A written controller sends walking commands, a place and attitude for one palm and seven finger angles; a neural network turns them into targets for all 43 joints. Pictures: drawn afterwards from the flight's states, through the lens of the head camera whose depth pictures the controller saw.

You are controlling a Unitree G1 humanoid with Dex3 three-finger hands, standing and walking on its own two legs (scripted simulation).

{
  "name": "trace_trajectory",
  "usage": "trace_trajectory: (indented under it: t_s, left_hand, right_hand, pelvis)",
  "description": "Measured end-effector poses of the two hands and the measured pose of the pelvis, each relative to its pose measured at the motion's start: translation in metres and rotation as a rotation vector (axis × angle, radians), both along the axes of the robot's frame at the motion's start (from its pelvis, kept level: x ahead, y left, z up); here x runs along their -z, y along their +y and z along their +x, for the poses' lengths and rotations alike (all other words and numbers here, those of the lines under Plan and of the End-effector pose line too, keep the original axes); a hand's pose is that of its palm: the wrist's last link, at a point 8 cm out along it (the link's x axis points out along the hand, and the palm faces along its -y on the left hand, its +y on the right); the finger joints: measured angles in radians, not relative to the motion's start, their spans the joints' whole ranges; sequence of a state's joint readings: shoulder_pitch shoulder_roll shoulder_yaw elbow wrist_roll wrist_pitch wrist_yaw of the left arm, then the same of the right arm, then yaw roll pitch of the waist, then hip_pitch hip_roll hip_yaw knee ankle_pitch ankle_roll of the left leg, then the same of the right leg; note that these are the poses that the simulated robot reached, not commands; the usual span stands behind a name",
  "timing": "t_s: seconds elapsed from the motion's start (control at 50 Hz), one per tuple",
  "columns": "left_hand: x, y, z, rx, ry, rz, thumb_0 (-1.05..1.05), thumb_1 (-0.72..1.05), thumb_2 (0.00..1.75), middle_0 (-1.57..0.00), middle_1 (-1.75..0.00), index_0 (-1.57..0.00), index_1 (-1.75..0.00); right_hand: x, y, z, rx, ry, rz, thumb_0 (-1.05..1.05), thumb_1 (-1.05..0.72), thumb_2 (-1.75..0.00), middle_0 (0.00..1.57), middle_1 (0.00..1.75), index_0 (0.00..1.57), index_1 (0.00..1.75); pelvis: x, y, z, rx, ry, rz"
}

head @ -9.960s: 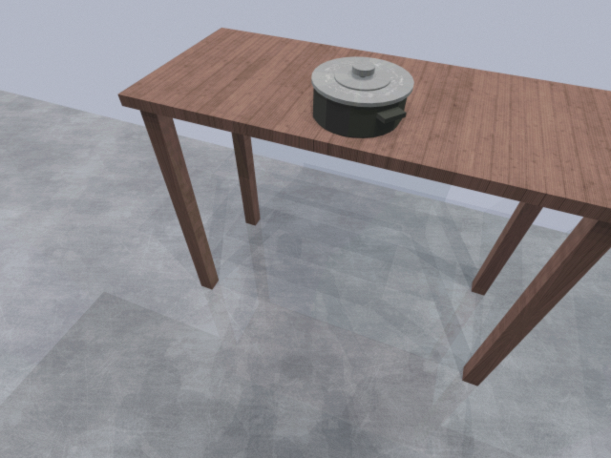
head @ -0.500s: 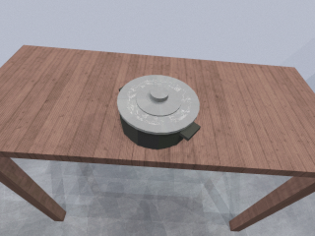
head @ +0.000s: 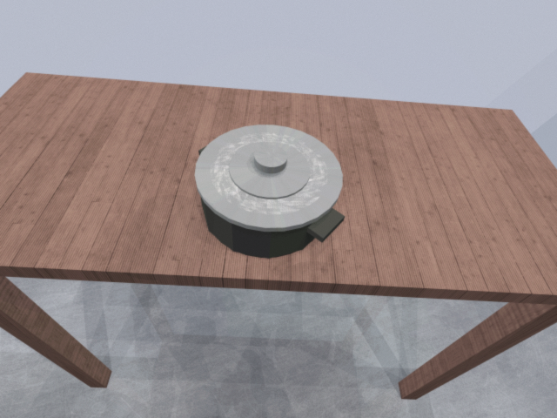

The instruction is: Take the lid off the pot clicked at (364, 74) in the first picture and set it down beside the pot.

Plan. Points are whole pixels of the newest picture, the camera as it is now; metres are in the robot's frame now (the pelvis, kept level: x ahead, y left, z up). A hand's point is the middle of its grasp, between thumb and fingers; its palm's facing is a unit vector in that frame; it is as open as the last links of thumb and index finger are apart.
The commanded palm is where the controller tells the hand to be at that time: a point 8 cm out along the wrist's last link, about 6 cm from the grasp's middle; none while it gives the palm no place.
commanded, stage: shuffle to correct the standing spot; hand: left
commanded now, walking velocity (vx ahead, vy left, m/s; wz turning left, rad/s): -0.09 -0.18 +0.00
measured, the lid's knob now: (270, 159) +0.42 +0.05 +0.16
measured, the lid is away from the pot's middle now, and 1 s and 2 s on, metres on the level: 0.00 0.00 0.00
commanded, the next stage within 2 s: come to a stop and stand still in 0.32 s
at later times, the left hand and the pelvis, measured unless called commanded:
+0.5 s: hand out of the picture -0.02 +0.10 -0.19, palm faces +0.06 -0.98 -0.17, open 7.3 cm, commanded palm none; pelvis -0.04 -0.07 -0.01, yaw +1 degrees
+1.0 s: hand out of the picture -0.06 +0.11 -0.17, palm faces +0.07 -0.99 -0.15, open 7.4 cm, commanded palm none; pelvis -0.03 -0.04 +0.01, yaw +0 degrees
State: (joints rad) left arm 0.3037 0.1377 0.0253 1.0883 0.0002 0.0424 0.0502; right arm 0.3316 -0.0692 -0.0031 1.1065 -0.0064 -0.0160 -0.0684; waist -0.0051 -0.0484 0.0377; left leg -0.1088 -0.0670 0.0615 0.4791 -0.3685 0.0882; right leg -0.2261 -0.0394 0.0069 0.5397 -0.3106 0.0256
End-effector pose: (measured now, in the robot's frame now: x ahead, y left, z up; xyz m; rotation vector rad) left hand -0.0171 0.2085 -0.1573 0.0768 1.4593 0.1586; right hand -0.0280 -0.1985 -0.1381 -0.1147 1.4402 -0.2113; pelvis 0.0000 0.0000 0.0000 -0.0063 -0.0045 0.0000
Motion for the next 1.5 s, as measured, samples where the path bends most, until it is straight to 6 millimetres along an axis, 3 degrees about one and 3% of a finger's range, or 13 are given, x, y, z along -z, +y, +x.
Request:
trace_trajectory:
  t_s: [0.12, 0.24, 0.4, 0.5, 0.62, 0.74, 0.88, 1.02, 1.18, 1.38, 1.5]
  left_hand:
    - [-0.003, -0.008, 0.010, 0.010, -0.025, 0.034, 0.01, 0.91, 0.90, -0.20, -0.30, -0.20, -0.30]
    - [-0.003, -0.027, 0.014, 0.019, -0.056, 0.043, 0.01, 0.91, 0.90, -0.20, -0.30, -0.20, -0.30]
    - [0.001, -0.051, 0.004, 0.037, -0.072, 0.040, 0.01, 0.92, 0.90, -0.20, -0.30, -0.20, -0.30]
    - [0.003, -0.060, -0.007, 0.022, -0.110, 0.024, 0.01, 0.91, 0.90, -0.20, -0.30, -0.20, -0.30]
    - [0.006, -0.058, -0.024, 0.016, -0.133, 0.006, 0.01, 0.92, 0.90, -0.20, -0.30, -0.20, -0.30]
    - [-0.002, -0.046, -0.035, 0.011, -0.119, -0.005, 0.01, 0.92, 0.90, -0.20, -0.30, -0.20, -0.30]
    - [-0.009, -0.038, -0.046, 0.006, -0.074, 0.010, 0.01, 0.91, 0.90, -0.20, -0.30, -0.20, -0.30]
    - [-0.011, -0.045, -0.048, -0.008, -0.002, -0.001, 0.01, 0.91, 0.90, -0.20, -0.30, -0.20, -0.30]
    - [-0.006, -0.056, -0.033, -0.007, 0.011, -0.024, 0.01, 0.91, 0.90, -0.20, -0.30, -0.20, -0.30]
    - [-0.007, -0.040, -0.020, 0.005, -0.035, 0.015, 0.02, 0.92, 0.90, -0.20, -0.30, -0.20, -0.30]
    - [-0.014, -0.025, -0.018, 0.021, -0.072, 0.063, 0.01, 0.92, 0.90, -0.20, -0.30, -0.20, -0.30]
  right_hand:
    - [0.006, -0.018, -0.001, 0.011, 0.009, 0.015, 0.00, -0.91, -0.90, 0.20, 0.30, 0.20, 0.30]
    - [0.008, -0.050, 0.003, 0.015, -0.001, -0.006, 0.00, -0.91, -0.90, 0.20, 0.30, 0.20, 0.30]
    - [0.007, -0.094, 0.008, 0.004, -0.049, -0.049, 0.00, -0.91, -0.90, 0.20, 0.30, 0.20, 0.30]
    - [-0.001, -0.108, 0.008, -0.023, -0.062, -0.078, 0.00, -0.91, -0.90, 0.20, 0.30, 0.20, 0.30]
    - [-0.009, -0.097, 0.009, -0.051, -0.134, -0.073, 0.00, -0.92, -0.90, 0.20, 0.30, 0.20, 0.30]
    - [-0.016, -0.080, -0.017, -0.055, -0.109, -0.057, 0.00, -0.96, -0.90, 0.20, 0.30, 0.20, 0.30]
    - [-0.005, -0.050, -0.039, -0.037, -0.027, 0.024, 0.00, -0.93, -0.90, 0.20, 0.30, 0.20, 0.30]
    - [-0.001, -0.030, -0.035, -0.023, 0.023, 0.062, 0.01, -0.92, -0.90, 0.20, 0.30, 0.20, 0.30]
    - [-0.003, -0.035, -0.022, -0.008, 0.028, 0.025, 0.01, -0.92, -0.90, 0.20, 0.30, 0.20, 0.30]
    - [-0.004, -0.049, -0.012, -0.025, -0.007, -0.010, 0.01, -0.93, -0.90, 0.20, 0.30, 0.20, 0.30]
    - [0.007, -0.054, -0.003, -0.065, -0.088, 0.003, 0.01, -0.92, -0.90, 0.20, 0.30, 0.20, 0.30]
  pelvis:
    - [0.002, -0.018, -0.002, 0.000, 0.003, -0.004]
    - [0.004, -0.040, -0.009, 0.000, 0.014, -0.008]
    - [0.009, -0.067, -0.026, -0.002, 0.020, -0.009]
    - [0.008, -0.073, -0.039, -0.017, 0.014, -0.024]
    - [0.005, -0.067, -0.050, -0.015, 0.017, -0.044]
    - [-0.004, -0.055, -0.053, -0.001, 0.009, -0.018]
    - [-0.005, -0.046, -0.044, -0.007, 0.000, -0.008]
    - [-0.005, -0.044, -0.028, -0.008, 0.012, -0.013]
    - [-0.005, -0.042, -0.018, -0.006, 0.009, -0.015]
    - [-0.005, -0.040, -0.022, -0.007, 0.001, -0.018]
    - [0.001, -0.036, -0.031, -0.014, -0.006, -0.004]
